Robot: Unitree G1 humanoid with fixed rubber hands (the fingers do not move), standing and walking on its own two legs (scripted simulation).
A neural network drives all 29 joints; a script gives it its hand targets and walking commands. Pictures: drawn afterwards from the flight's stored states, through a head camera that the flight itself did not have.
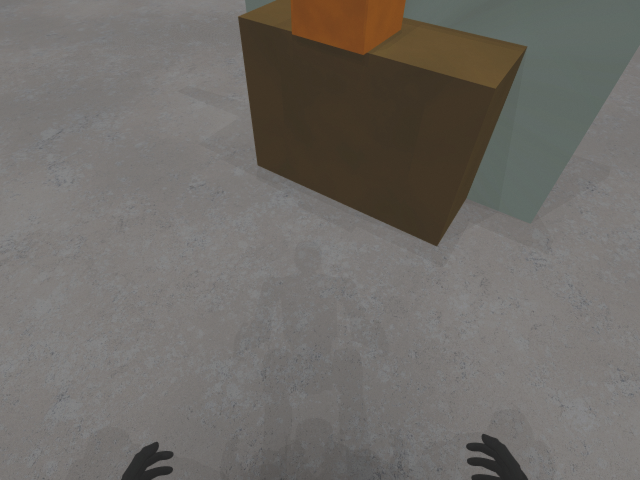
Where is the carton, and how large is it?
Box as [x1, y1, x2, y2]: [291, 0, 405, 54]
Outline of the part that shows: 292,33 363,54 400,29 405,0 291,0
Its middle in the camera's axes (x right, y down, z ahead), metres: +0.10 -0.81 +1.31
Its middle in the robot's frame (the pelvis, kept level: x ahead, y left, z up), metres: +1.53 -0.10 +0.04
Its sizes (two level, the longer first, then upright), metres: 0.292 0.274 0.183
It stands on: a pedestal, 0.70 m high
